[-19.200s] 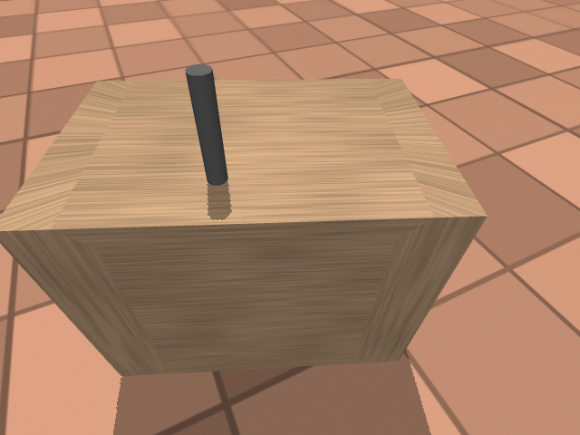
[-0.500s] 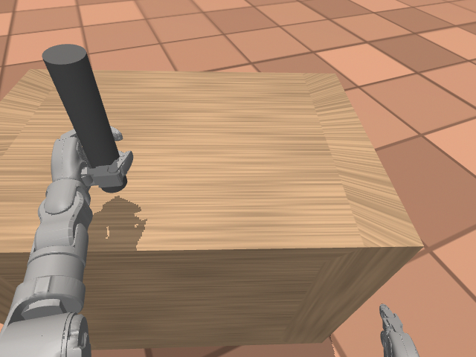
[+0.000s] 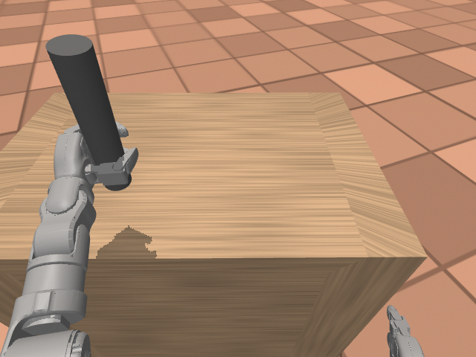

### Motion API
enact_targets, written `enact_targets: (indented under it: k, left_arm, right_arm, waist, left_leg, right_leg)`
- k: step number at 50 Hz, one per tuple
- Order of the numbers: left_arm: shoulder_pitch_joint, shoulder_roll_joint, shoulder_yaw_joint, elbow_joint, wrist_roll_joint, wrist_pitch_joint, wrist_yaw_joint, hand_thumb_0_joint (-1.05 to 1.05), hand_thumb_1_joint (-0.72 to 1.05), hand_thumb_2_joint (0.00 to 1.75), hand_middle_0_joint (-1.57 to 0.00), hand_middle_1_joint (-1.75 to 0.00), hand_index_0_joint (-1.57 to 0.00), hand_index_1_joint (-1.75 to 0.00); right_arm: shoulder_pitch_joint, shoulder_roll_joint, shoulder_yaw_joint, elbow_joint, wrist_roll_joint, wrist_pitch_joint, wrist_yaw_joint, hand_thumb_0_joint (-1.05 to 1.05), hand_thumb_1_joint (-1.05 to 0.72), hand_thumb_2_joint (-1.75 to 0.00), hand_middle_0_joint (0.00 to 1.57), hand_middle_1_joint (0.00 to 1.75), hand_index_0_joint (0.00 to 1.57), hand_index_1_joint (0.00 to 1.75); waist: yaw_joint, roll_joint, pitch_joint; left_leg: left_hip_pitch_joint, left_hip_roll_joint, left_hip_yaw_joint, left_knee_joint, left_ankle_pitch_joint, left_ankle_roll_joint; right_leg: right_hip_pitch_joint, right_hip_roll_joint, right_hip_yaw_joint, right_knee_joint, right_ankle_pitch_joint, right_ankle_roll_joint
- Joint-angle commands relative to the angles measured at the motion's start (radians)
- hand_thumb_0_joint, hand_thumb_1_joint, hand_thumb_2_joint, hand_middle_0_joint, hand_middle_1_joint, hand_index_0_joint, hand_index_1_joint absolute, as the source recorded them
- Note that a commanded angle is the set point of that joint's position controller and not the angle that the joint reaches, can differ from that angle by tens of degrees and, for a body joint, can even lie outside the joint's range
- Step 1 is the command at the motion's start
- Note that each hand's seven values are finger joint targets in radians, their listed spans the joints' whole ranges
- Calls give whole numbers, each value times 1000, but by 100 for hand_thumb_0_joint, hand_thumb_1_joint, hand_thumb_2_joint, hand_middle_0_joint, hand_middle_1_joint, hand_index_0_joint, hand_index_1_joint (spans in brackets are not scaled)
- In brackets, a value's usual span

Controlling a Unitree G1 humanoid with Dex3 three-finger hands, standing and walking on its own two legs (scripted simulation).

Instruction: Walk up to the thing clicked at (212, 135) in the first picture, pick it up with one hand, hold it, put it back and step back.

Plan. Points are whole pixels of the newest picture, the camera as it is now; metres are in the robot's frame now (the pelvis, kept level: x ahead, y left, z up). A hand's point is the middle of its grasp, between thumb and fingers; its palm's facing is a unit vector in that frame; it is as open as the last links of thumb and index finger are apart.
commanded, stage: lift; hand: left
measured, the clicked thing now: (99, 128) +0.39 +0.20 +0.24
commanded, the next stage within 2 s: hold in 0.86 s
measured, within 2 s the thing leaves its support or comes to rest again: neither
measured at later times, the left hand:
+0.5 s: hand (104, 142) +0.35 +0.18 +0.25, palm faces +0.16 -0.99 -0.01, open 6.6 cm
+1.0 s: hand (96, 124) +0.34 +0.17 +0.28, palm faces +0.15 -0.99 +0.01, open 6.6 cm
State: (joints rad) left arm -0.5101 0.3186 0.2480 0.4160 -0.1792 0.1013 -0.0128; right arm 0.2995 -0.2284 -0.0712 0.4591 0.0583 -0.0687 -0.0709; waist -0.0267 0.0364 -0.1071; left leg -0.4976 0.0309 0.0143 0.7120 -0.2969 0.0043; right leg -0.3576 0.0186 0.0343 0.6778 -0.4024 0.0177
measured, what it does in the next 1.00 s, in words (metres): stands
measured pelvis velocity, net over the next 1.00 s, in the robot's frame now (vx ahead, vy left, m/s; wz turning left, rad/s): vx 0.00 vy -0.01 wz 0.03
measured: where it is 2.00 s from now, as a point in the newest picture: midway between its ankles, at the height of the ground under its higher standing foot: outside the picture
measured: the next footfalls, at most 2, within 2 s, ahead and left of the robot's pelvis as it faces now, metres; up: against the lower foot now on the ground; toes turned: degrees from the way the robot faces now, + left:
none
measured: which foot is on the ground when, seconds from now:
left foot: down 0.00-1.00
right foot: down 0.00-1.00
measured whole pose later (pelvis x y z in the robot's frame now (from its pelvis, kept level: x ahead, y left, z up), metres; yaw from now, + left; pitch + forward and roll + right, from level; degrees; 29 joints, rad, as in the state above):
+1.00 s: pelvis +0.00 -0.01 +0.01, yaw +2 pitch -1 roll +0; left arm -0.50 0.30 0.29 -0.05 -0.25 0.66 -0.02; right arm 0.24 -0.24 -0.08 0.65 0.07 -0.21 -0.08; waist 0.02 0.07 -0.08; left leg -0.31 0.01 -0.01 0.55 -0.22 -0.01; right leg -0.18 0.00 0.01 0.55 -0.35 0.01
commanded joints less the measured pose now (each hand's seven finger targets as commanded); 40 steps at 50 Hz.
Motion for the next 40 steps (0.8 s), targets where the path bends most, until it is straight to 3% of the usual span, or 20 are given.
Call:
enact_targets:
  k: [1, 3, 4, 6, 7, 9, 11, 13, 14, 16, 18, 21, 24, 26, 27, 28, 29, 31, 33, 40]
  left_arm:
    - [-471, 200, 45, -376, -17, -12, -5, 0, 41, 135, -134, -146, -136, -146]
    - [-449, 212, 66, -400, -26, 35, -12, 0, 41, 136, -135, -147, -137, -147]
    - [-409, 191, 62, -370, -28, 59, -15, 0, 40, 138, -136, -148, -138, -148]
    - [-445, 222, 88, -415, -33, 103, -15, 0, 40, 139, -137, -149, -139, -149]
    - [-449, 209, 74, -440, -34, 123, -16, 0, 43, 139, -135, -148, -137, -148]
    - [-435, 201, 77, -447, -36, 168, -13, 0, 42, 140, -135, -150, -137, -150]
    - [-458, 195, 73, -496, -34, 192, -9, 0, 44, 139, -134, -148, -136, -148]
    - [-470, 218, 95, -579, -39, 210, -2, 0, 47, 139, -134, -148, -137, -148]
    - [-448, 191, 78, -560, -39, 225, -8, 0, 45, 138, -134, -147, -136, -147]
    - [-458, 204, 95, -590, -47, 243, -6, 0, 47, 139, -134, -147, -136, -148]
    - [-459, 191, 88, -602, -56, 265, -7, 0, 46, 140, -136, -149, -137, -149]
    - [-470, 186, 70, -607, -49, 297, -7, 0, 47, 139, -136, -147, -137, -148]
    - [-498, 231, 115, -654, -55, 319, 5, 0, 47, 139, -136, -148, -138, -149]
    - [-481, 191, 92, -642, -61, 343, 6, 0, 46, 139, -136, -148, -138, -149]
    - [-491, 216, 118, -666, -66, 347, 7, 0, 46, 139, -137, -148, -138, -149]
    - [-455, 200, 109, -646, -64, 356, 6, 0, 44, 138, -137, -148, -138, -148]
    - [-450, 187, 94, -632, -63, 366, 1, 0, 44, 138, -137, -148, -139, -149]
    - [-441, 197, 115, -625, -72, 379, -3, 0, 42, 139, -137, -148, -139, -149]
    - [-449, 174, 94, -610, -73, 399, -9, 0, 41, 140, -138, -150, -140, -151]
    - [-489, 203, 111, -683, -72, 429, -5, 0, 41, 138, -136, -148, -138, -149]
  right_arm:
    - [-65, -95, -23, -123, -3, -70, -6, 0, 55, -5, 5, 5, 5, 5]
    - [-100, -132, -48, -143, -2, -75, -13, 0, 56, -5, 5, 5, 5, 5]
    - [-89, -91, -12, -108, -3, -79, -6, 0, 56, -5, 5, 5, 5, 5]
    - [-119, -134, -49, -113, -3, -82, -13, 0, 56, -5, 5, 5, 5, 5]
    - [-112, -117, -30, -112, -2, -83, -10, 0, 56, -5, 5, 5, 5, 5]
    - [-101, -123, -37, -75, -4, -86, -11, 0, 56, -5, 5, 5, 5, 5]
    - [-121, -137, -47, -100, -3, -97, -13, 0, 56, -5, 5, 5, 5, 5]
    - [-122, -167, -73, -114, -5, -108, -18, 0, 56, -5, 5, 5, 5, 5]
    - [-87, -123, -40, -80, -2, -106, -15, 0, 56, -5, 5, 5, 5, 5]
    - [-104, -136, -50, -88, -2, -120, -21, 0, 55, -5, 5, 5, 5, 5]
    - [-129, -104, -21, -77, 1, -126, -18, 0, 55, -5, 5, 5, 5, 5]
    - [-159, -101, -19, -51, 0, -135, -19, 0, 56, -5, 5, 5, 5, 5]
    - [-159, -155, -69, -16, -4, -151, -22, 0, 55, -5, 5, 5, 5, 5]
    - [-169, -131, -50, -21, 1, -155, -19, 0, 55, -5, 5, 5, 5, 5]
    - [-172, -139, -58, -15, -1, -161, -21, 0, 55, -5, 5, 5, 5, 5]
    - [-173, -132, -49, -13, -1, -164, -20, 0, 55, -5, 5, 5, 5, 5]
    - [-165, -97, -22, 2, 2, -161, -18, 0, 55, -5, 5, 5, 5, 5]
    - [-193, -141, -55, -3, 0, -169, -20, 0, 55, -5, 5, 5, 5, 5]
    - [-189, -123, -36, -1, 3, -172, -19, 0, 55, -5, 5, 5, 5, 5]
    - [-192, -140, -53, 27, 3, -191, -21, 0, 55, -5, 5, 5, 5, 5]
  waist:
    - [6, 50, -297]
    - [4, -2, -258]
    - [15, -12, -221]
    - [9, -18, -246]
    - [13, -18, -221]
    - [16, 1, -194]
    - [10, -10, -237]
    - [14, -6, -239]
    - [10, -17, -242]
    - [15, -42, -227]
    - [26, -5, -193]
    - [29, 27, -175]
    - [23, 38, -178]
    - [29, 24, -175]
    - [32, -1, -172]
    - [32, -29, -166]
    - [33, -24, -171]
    - [37, -55, -164]
    - [36, -51, -171]
    - [37, -9, -186]
  left_leg:
    - [353, 2, -7, -91, 306, 8]
    - [336, -4, -3, -107, 277, 14]
    - [315, -8, -2, -114, 256, 15]
    - [337, -14, 3, -122, 263, 19]
    - [328, -17, 5, -131, 249, 19]
    - [339, -16, 3, -149, 216, 15]
    - [389, -13, -5, -156, 231, 14]
    - [400, -12, -7, -161, 244, 10]
    - [410, -16, -8, -161, 243, 14]
    - [406, -20, -8, -169, 226, 17]
    - [392, -25, -5, -180, 207, 17]
    - [389, -32, 1, -189, 189, 15]
    - [398, -31, 0, -198, 158, 13]
    - [404, -30, -4, -203, 171, 15]
    - [397, -31, -3, -201, 170, 17]
    - [393, -29, -6, -203, 166, 19]
    - [398, -34, -3, -200, 185, 23]
    - [396, -31, -7, -205, 184, 22]
    - [409, -34, -5, -206, 196, 23]
    - [428, -35, -6, -205, 206, 18]
  right_leg:
    - [-22, 11, -60, -108, 330, -15]
    - [-2, 6, -57, -132, 322, -8]
    - [8, 4, -57, -137, 304, -8]
    - [12, -3, -50, -155, 318, -5]
    - [13, -5, -49, -163, 307, -6]
    - [6, -4, -53, -173, 263, -11]
    - [5, -1, -59, -176, 265, -13]
    - [19, 0, -64, -177, 277, -13]
    - [22, -2, -63, -185, 279, -11]
    - [36, -6, -60, -194, 268, -7]
    - [32, -11, -57, -203, 252, -9]
    - [15, -17, -51, -220, 242, -12]
    - [21, -16, -54, -228, 213, -14]
    - [30, -15, -57, -235, 223, -14]
    - [38, -13, -57, -238, 220, -10]
    - [42, -12, -60, -237, 214, -9]
    - [45, -17, -55, -240, 236, -6]
    - [46, -13, -58, -241, 231, -5]
    - [37, -16, -55, -242, 248, -4]
    - [47, -16, -56, -241, 250, -6]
